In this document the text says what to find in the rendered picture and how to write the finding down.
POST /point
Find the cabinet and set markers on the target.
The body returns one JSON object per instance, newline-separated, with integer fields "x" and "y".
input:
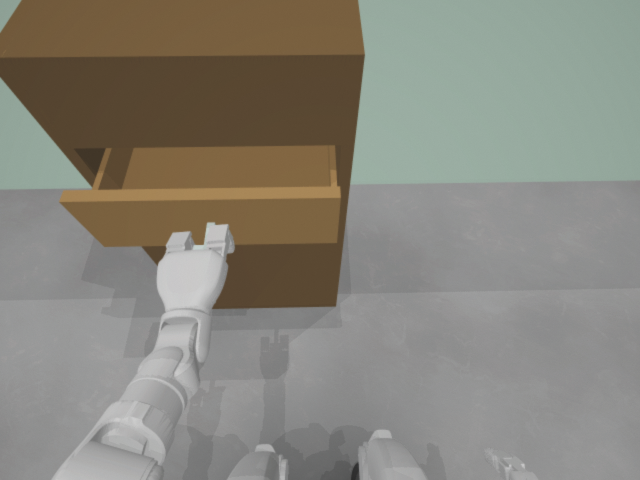
{"x": 99, "y": 74}

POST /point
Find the left robot upper arm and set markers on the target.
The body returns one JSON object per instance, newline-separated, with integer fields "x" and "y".
{"x": 98, "y": 461}

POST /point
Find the right robot hand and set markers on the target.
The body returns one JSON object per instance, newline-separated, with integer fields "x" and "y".
{"x": 509, "y": 466}

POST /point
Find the handle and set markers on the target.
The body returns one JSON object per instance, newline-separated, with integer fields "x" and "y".
{"x": 200, "y": 247}

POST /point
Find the drawer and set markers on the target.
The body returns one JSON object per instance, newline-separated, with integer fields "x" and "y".
{"x": 267, "y": 195}

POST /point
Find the left robot forearm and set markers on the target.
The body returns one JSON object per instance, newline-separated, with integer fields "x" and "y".
{"x": 144, "y": 418}

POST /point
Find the left robot shin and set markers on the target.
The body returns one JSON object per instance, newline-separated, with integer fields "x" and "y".
{"x": 264, "y": 447}

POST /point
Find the left robot hand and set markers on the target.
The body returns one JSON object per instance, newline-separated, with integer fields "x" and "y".
{"x": 188, "y": 278}

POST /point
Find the right robot shin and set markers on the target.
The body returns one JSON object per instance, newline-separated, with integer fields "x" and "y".
{"x": 381, "y": 434}

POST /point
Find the robot shin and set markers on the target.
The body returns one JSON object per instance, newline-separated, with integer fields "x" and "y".
{"x": 264, "y": 447}
{"x": 381, "y": 434}

